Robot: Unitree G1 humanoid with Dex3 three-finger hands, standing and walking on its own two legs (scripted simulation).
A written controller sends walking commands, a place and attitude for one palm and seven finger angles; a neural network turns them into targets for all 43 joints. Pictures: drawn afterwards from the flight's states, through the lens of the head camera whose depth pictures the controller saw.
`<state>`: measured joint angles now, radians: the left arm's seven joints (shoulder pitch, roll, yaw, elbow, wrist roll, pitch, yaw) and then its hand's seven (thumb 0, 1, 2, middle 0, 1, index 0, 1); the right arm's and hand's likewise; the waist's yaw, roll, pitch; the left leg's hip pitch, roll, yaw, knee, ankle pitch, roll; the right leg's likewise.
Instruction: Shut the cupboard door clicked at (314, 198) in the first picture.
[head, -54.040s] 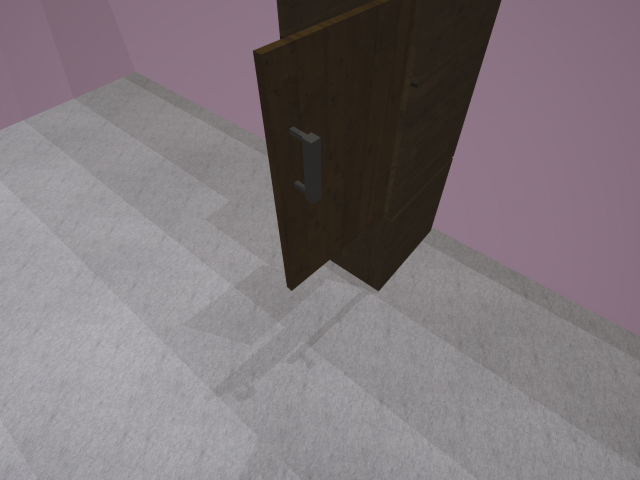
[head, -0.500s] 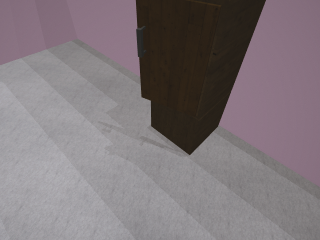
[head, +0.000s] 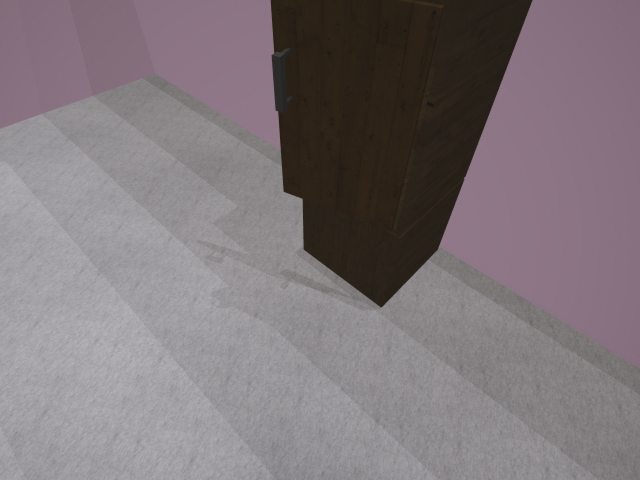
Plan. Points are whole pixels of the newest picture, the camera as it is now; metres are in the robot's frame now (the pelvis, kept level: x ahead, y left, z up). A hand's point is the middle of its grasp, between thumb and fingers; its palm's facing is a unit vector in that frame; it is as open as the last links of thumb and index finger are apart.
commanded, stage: walk to a spot facing it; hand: left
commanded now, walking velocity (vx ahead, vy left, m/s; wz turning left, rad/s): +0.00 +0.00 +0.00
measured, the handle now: (284, 80) +0.95 +0.14 +0.04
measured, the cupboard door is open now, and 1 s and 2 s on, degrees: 16 16 16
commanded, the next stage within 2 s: none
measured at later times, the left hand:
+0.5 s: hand out of the picture +0.00 +0.21 -0.21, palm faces +0.22 -0.95 -0.20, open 7.4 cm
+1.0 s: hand out of the picture -0.02 +0.19 -0.16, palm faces +0.45 -0.83 -0.33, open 7.4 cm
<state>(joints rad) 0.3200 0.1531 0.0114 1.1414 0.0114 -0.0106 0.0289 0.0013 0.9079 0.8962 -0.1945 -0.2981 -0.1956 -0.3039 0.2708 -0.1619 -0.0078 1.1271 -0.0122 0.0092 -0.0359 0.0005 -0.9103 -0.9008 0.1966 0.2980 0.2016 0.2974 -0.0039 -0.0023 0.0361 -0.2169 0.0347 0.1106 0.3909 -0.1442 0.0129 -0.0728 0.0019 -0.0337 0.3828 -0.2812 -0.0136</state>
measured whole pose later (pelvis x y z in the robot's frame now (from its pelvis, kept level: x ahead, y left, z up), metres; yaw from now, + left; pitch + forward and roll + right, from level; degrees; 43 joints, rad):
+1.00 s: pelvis +0.00 -0.04 -0.01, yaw +28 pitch +2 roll +1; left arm 0.19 0.21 0.06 0.88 0.03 0.03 0.03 0.00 0.91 0.90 -0.20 -0.30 -0.20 -0.30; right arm 0.19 -0.27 -0.10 0.92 -0.03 0.07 0.01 0.00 -0.91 -0.90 0.20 0.30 0.20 0.30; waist -0.02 0.05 0.08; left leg -0.59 -0.09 -0.09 1.02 -0.41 -0.04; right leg -0.25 -0.02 -0.04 0.54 -0.33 -0.02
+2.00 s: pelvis +0.18 +0.06 +0.00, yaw +64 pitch +1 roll +2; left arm 0.28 0.15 0.06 0.91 0.02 -0.07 0.01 0.00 0.93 0.90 -0.20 -0.30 -0.20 -0.30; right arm 0.28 -0.22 -0.08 0.99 -0.03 0.02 0.02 0.01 -0.91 -0.90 0.19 0.30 0.20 0.30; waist -0.03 0.02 0.05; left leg -0.61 0.03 0.00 1.23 -0.23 0.00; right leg -0.16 -0.07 -0.23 0.41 -0.27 -0.04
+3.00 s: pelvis +0.26 +0.28 +0.00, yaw +73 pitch +2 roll +0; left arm 0.26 0.16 0.06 0.96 0.02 0.02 0.02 0.00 0.93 0.90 -0.20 -0.30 -0.20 -0.30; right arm 0.22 -0.18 -0.04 0.99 -0.01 0.05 -0.03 0.00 -0.91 -0.90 0.20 0.30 0.20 0.30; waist 0.01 0.01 0.08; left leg -0.43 0.01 0.02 1.00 -0.46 -0.04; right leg -0.25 0.04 0.04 0.46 -0.25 -0.03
